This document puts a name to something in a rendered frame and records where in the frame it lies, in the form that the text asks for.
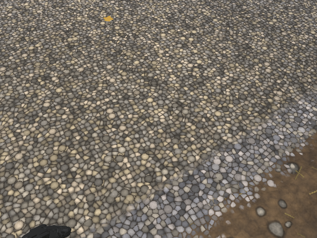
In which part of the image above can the left robot hand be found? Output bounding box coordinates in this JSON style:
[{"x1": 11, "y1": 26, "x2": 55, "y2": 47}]
[{"x1": 19, "y1": 224, "x2": 71, "y2": 238}]

